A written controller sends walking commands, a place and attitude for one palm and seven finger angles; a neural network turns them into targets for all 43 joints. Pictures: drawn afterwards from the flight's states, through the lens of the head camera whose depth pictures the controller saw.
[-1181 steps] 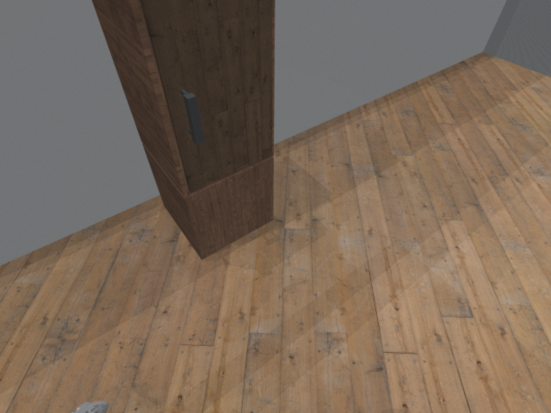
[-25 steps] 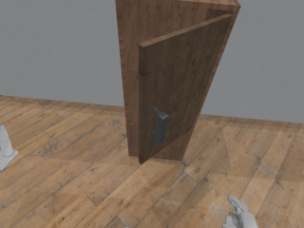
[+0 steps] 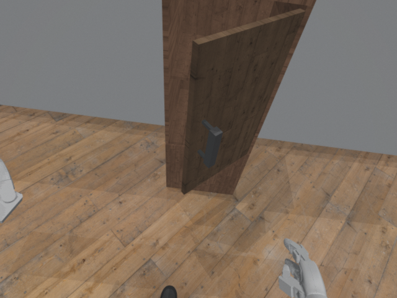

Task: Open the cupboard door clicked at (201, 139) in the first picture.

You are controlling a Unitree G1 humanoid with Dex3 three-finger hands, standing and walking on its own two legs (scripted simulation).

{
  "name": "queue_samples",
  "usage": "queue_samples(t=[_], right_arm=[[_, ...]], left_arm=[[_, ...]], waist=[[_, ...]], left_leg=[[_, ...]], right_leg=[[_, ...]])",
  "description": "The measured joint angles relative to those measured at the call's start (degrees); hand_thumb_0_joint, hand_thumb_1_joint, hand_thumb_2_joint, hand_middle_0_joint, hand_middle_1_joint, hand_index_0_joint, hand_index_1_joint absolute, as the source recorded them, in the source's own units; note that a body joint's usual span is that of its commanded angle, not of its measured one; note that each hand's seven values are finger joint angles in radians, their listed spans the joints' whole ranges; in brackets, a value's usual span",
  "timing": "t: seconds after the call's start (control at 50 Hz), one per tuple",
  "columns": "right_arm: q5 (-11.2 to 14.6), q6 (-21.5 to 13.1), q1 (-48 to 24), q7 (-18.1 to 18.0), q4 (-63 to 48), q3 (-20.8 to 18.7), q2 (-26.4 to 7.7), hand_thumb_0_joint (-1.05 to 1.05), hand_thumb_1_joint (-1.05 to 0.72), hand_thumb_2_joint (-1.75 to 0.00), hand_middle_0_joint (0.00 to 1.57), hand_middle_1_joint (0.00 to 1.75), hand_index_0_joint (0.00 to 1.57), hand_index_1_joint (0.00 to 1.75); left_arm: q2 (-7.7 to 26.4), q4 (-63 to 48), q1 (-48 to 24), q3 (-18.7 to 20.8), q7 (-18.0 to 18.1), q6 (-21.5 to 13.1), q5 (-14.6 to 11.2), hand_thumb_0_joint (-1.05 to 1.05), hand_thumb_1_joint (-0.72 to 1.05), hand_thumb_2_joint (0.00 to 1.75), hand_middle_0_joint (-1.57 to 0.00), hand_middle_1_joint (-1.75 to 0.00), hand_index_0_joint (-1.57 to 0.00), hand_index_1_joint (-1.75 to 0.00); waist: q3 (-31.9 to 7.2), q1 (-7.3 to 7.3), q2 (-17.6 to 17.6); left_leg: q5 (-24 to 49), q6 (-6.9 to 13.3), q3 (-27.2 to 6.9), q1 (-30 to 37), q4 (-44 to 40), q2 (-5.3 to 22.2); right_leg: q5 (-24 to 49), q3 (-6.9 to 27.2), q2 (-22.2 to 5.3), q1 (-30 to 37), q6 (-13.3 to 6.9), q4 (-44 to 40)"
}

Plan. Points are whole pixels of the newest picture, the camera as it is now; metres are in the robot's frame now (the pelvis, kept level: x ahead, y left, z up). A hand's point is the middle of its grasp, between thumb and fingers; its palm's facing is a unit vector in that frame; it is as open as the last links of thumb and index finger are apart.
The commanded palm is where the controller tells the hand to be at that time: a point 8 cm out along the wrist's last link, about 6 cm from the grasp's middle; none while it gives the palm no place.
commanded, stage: stop stepping back and stand still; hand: left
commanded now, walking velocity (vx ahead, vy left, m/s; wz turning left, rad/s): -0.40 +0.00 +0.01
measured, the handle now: (207, 143) +0.52 +0.03 -0.05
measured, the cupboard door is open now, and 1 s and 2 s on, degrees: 43 43 43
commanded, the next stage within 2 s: let the arm hang, fingers relaxed in 0.90 s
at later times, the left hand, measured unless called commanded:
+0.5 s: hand (19, 282) +0.11 +0.23 +0.16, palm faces +0.39 -0.82 -0.42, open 7.4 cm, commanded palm +0.06 +0.27 +0.18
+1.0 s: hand out of the picture +0.10 +0.25 +0.15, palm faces +0.44 -0.79 -0.42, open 7.4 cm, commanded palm none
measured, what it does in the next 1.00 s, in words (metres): walks backwards: right foot, then left foot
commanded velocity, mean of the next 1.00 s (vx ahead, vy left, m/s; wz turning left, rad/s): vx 0.04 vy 0.03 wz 0.00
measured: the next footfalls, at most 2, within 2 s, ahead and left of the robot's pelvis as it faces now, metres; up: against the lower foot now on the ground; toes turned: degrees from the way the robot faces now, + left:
right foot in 0.10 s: -0.13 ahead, -0.12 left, +0.00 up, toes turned +0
left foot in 0.26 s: +0.05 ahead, +0.07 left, +0.00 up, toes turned -2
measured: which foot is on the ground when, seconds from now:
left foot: down 0.00-0.16, up 0.18-0.24, down 0.26-0.76, up 0.78-0.88, down 0.90-1.00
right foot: up 0.00-0.08, down 0.10-1.00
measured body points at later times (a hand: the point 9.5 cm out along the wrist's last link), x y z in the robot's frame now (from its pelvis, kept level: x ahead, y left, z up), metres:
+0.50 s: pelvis -0.09 -0.02 -0.01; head -0.12 -0.01 +0.43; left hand +0.08 +0.27 +0.18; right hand +0.01 -0.30 -0.10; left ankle +0.03 +0.07 -0.74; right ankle -0.20 -0.13 -0.74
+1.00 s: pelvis -0.11 -0.02 -0.01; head -0.12 -0.01 +0.44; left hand +0.07 +0.29 +0.17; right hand +0.04 -0.26 -0.09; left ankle -0.06 +0.09 -0.74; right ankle -0.18 -0.11 -0.74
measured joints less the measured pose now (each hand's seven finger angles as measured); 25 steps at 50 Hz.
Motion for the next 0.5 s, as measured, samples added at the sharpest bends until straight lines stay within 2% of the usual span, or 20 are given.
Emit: queue_samples(t=[0.06,0.1,0.12,0.14,0.18,0.22,0.28,0.34,0.42,0.46,0.5], right_arm=[[-0.31,0.0,-2.95,0.61,-0.54,0.58,0.82,0.01,-0.9,-0.9,0.21,0.3,0.21,0.3],[-0.35,0.51,-5.24,1.16,-1.66,1.02,1.37,0.01,-0.9,-0.9,0.21,0.3,0.21,0.3],[-0.28,0.89,-6.3,1.39,-2.27,1.27,1.44,0.01,-0.9,-0.9,0.21,0.3,0.21,0.3],[-0.12,1.34,-6.96,1.45,-2.35,1.39,0.97,0.01,-0.9,-0.9,0.21,0.3,0.21,0.3],[0.8,2.36,-5.68,1.18,-2.18,1.48,0.49,0.01,-0.9,-0.9,0.21,0.3,0.21,0.3],[1.25,3.43,-2.15,0.7,-2.03,1.89,0.04,0.01,-0.9,-0.9,0.21,0.3,0.21,0.3],[1.69,4.09,3.75,-0.6,-1.68,1.4,-1.83,0.01,-0.9,-0.9,0.21,0.3,0.21,0.3],[1.93,4.0,6.47,-1.62,-0.08,0.29,-4.05,0.01,-0.9,-0.9,0.21,0.3,0.21,0.3],[1.8,3.44,8.3,-2.23,1.03,-0.96,-5.57,0.02,-0.9,-0.9,0.21,0.3,0.2,0.3],[1.74,3.05,9.08,-2.26,1.09,-1.33,-5.58,0.02,-0.9,-0.9,0.21,0.3,0.2,0.3],[1.61,2.59,9.92,-2.22,1.4,-1.56,-5.58,0.02,-0.9,-0.9,0.21,0.3,0.2,0.3]], left_arm=[[0.6,0.27,-2.59,-1.1,-0.77,0.24,-0.75,0.01,0.89,0.9,-0.21,-0.3,-0.2,-0.3],[2.92,-0.54,-3.3,-0.2,-1.63,-0.23,-1.24,0.02,0.89,0.9,-0.21,-0.3,-0.2,-0.3],[4.23,-1.08,-3.22,0.52,-2.05,-0.75,-1.38,0.02,0.89,0.9,-0.21,-0.3,-0.2,-0.3],[4.52,-1.23,-3.09,0.39,-2.56,-1.34,-1.34,0.02,0.89,0.9,-0.21,-0.3,-0.2,-0.3],[5.41,-2.18,-1.0,-0.13,-3.16,-1.72,-1.25,0.02,0.89,0.9,-0.21,-0.3,-0.21,-0.3],[6.59,-3.6,4.09,0.92,-3.32,-1.76,-1.22,0.01,0.89,0.9,-0.21,-0.3,-0.21,-0.3],[7.06,-2.84,8.81,2.14,-2.91,-1.14,-1.26,0.01,0.89,0.9,-0.22,-0.3,-0.21,-0.3],[5.53,2.4,5.63,1.56,-2.06,-0.04,-1.04,0.01,0.89,0.9,-0.22,-0.3,-0.21,-0.3],[2.03,6.99,2.1,0.0,-1.39,1.47,-0.76,0.01,0.89,0.9,-0.21,-0.3,-0.21,-0.3],[0.88,6.61,2.56,-0.92,-1.34,1.46,-0.53,0.01,0.89,0.9,-0.21,-0.3,-0.21,-0.3],[0.29,4.96,3.78,-1.92,-1.43,1.1,-0.11,0.01,0.89,0.9,-0.21,-0.3,-0.21,-0.3]], waist=[[0.83,-0.04,-0.41],[2.32,-0.13,-1.62],[3.21,-0.31,-1.99],[4.39,-0.87,-0.52],[5.26,-2.41,0.37],[3.23,-3.04,-0.9],[-0.9,-4.24,-1.26],[-1.34,-4.55,-0.98],[-1.34,-5.41,0.5],[-1.34,-5.68,0.79],[-1.42,-5.25,1.04]], left_leg=[[3.7,-0.7,1.07,-1.7,-2.92,0.62],[5.01,-1.25,2.62,-3.71,-2.13,0.84],[5.11,-1.52,3.35,-5.03,-0.63,1.15],[3.79,-1.84,2.66,-5.76,1.3,2.22],[-3.2,-2.41,0.73,-6.47,6.53,1.96],[-7.8,-2.6,0.66,-5.04,13.08,0.37],[-9.81,-1.31,0.5,-0.31,12.62,-1.57],[-8.39,-1.07,0.42,0.87,12.03,-2.54],[-6.62,-1.35,-0.58,1.78,10.33,-2.47],[-9.11,-2.04,-1.11,1.29,11.52,-2.36],[-12.23,-2.67,-1.66,0.82,15.22,-2.1]], right_leg=[[2.54,-0.11,-0.7,4.25,-1.06,-11.44],[7.76,0.24,-1.74,5.93,-1.72,-18.72],[6.53,0.75,-2.02,6.27,-1.21,-20.55],[5.33,0.45,-0.79,6.26,-1.16,-20.16],[5.2,-0.26,0.02,6.92,-1.56,-18.98],[4.87,0.37,-0.82,7.09,-1.81,-17.52],[3.45,0.54,-1.71,7.52,-1.52,-15.9],[3.07,0.0,-2.66,8.18,-0.96,-14.75],[4.41,-0.95,-2.19,8.92,-1.52,-15.71],[4.98,-1.31,-1.9,9.12,-1.73,-16.13],[5.05,-1.23,-1.41,9.42,-1.85,-15.93]])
